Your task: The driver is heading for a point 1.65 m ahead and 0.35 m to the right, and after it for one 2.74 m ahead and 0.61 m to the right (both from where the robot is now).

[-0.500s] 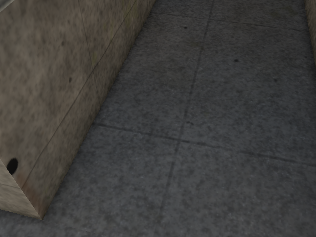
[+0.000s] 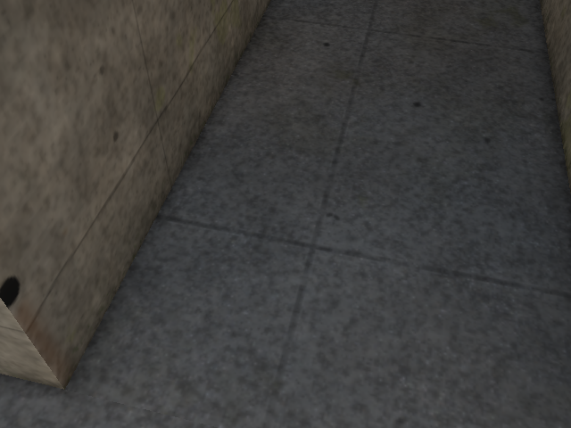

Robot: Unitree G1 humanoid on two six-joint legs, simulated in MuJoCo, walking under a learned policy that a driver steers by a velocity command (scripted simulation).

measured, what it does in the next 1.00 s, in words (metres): stands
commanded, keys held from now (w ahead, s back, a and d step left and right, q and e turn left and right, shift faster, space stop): no key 1.00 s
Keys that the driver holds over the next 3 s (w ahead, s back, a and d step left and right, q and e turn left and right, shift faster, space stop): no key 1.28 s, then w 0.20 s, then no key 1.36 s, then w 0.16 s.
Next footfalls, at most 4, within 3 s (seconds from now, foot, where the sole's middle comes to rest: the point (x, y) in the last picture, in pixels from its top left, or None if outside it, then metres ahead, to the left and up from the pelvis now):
1.84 right None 0.20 -0.10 -0.77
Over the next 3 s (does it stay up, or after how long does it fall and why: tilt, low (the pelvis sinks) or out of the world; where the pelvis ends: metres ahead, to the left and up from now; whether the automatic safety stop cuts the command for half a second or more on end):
stays up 0.12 -0.01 -0.01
